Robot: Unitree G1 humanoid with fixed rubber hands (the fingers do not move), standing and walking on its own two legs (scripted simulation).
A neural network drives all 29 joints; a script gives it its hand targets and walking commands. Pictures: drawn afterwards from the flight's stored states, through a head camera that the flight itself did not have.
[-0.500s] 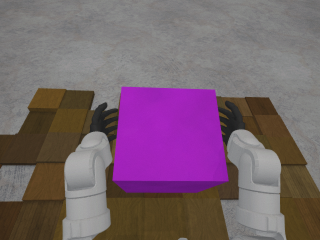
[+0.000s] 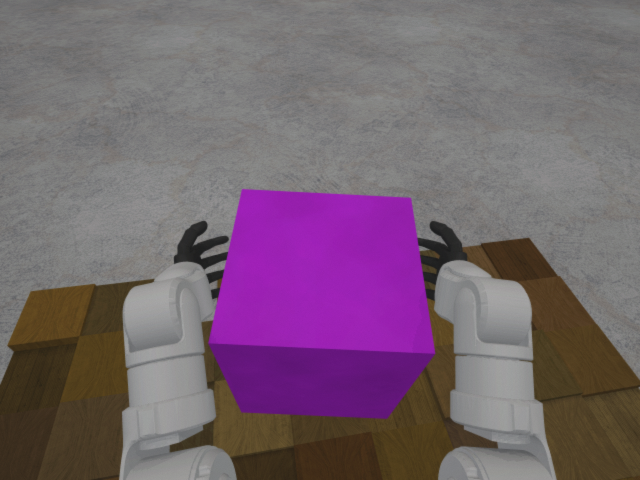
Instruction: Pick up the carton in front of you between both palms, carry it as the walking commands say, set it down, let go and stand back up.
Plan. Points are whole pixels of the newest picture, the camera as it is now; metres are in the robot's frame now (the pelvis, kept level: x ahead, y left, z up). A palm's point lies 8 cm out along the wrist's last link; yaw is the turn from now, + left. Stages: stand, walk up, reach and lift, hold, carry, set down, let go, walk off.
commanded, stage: carry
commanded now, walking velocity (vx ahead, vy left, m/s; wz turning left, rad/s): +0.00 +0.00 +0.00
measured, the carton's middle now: (320, 312) +0.34 -0.02 +0.04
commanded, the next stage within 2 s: none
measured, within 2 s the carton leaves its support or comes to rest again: neither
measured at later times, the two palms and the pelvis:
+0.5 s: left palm (203, 236) +0.45 +0.13 +0.09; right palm (410, 206) +0.47 -0.17 +0.10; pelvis +0.14 -0.04 -0.01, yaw +1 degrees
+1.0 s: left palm (196, 238) +0.43 +0.14 +0.10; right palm (415, 219) +0.44 -0.16 +0.11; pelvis +0.12 -0.01 -0.01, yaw +0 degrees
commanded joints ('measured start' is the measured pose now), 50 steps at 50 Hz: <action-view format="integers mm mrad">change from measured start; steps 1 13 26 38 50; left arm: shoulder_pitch -449 -403 -333 -353 -498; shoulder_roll -787 -837 -646 -682 -795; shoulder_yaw -598 -688 -735 -494 -632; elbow -26 -158 -125 127 -15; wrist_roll -115 -199 -208 -83 -169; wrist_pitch -42 -121 -69 -36 -65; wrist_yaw -22 -73 -32 11 -19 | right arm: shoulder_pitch -636 -524 -292 -561 -551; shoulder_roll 946 1002 674 752 848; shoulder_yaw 649 709 577 544 554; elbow -58 -107 -50 23 17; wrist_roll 300 224 90 175 160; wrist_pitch -84 -153 -97 -78 -95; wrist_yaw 113 92 50 47 55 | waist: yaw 36 93 89 69 77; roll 172 -159 98 -29 8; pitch -341 -522 -371 -205 -257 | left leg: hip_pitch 350 -109 214 63 100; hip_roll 151 -23 102 91 87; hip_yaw -67 -51 -111 -143 -147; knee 52 202 52 -54 -70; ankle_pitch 660 -175 420 174 -20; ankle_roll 78 -58 22 18 32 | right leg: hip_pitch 170 832 419 387 314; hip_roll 47 -243 -128 -126 -126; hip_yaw -83 201 59 88 117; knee -485 -457 -423 -443 -497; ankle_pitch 320 1244 756 482 185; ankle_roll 16 -87 -89 -63 -76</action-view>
